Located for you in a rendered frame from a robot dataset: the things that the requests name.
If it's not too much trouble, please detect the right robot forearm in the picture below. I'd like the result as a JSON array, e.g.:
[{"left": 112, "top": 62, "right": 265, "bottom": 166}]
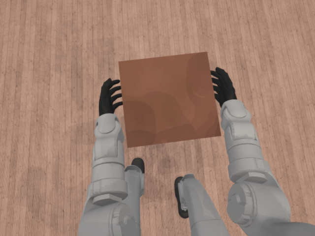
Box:
[{"left": 220, "top": 99, "right": 282, "bottom": 190}]

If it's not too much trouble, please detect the robot left upper arm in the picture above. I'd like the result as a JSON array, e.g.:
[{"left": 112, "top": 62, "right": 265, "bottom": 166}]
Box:
[{"left": 78, "top": 202, "right": 138, "bottom": 236}]

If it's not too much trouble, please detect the robot right foot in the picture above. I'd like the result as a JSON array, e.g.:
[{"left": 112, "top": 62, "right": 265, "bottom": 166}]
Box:
[{"left": 174, "top": 177, "right": 189, "bottom": 218}]

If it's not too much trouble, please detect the left robot forearm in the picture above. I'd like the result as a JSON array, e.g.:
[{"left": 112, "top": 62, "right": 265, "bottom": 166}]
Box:
[{"left": 80, "top": 113, "right": 128, "bottom": 221}]

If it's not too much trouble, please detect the robot right upper arm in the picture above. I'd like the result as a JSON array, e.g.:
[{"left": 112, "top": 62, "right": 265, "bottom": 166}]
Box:
[{"left": 226, "top": 181, "right": 315, "bottom": 236}]

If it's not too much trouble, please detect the left robot hand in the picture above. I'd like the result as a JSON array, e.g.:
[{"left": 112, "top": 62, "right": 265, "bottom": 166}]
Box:
[{"left": 99, "top": 78, "right": 123, "bottom": 116}]

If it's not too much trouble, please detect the left robot thigh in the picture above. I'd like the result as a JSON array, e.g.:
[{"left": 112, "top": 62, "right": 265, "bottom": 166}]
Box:
[{"left": 122, "top": 170, "right": 145, "bottom": 236}]

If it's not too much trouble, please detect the right robot hand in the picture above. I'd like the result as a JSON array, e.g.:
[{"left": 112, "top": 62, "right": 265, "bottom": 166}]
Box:
[{"left": 211, "top": 67, "right": 237, "bottom": 107}]

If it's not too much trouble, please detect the carton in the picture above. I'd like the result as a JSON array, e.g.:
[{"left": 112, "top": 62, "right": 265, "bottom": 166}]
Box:
[{"left": 118, "top": 52, "right": 221, "bottom": 148}]

